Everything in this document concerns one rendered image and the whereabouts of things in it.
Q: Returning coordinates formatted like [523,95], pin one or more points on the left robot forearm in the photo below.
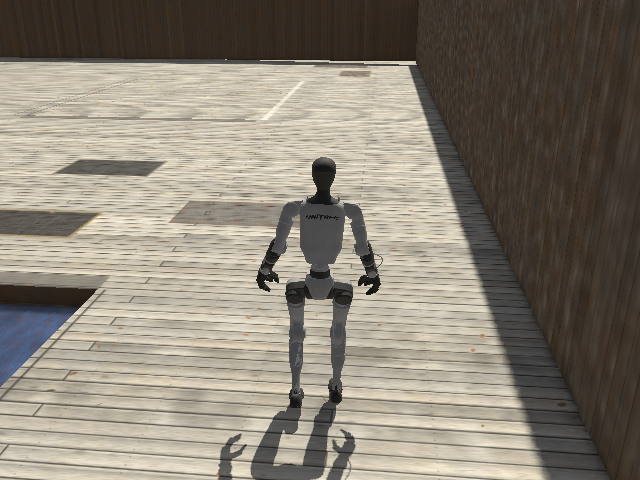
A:
[269,260]

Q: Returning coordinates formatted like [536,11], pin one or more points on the humanoid robot head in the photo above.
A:
[323,173]

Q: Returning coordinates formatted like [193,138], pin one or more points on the right robot thigh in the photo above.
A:
[342,298]

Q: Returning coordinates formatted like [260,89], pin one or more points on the left robot hand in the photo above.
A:
[261,278]

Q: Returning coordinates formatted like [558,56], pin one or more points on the right robot forearm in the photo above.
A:
[369,263]

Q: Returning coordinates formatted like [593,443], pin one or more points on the right robot hand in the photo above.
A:
[367,281]

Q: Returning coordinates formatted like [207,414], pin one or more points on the robot left upper arm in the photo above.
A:
[290,209]

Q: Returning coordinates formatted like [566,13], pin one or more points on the robot right upper arm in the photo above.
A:
[353,211]

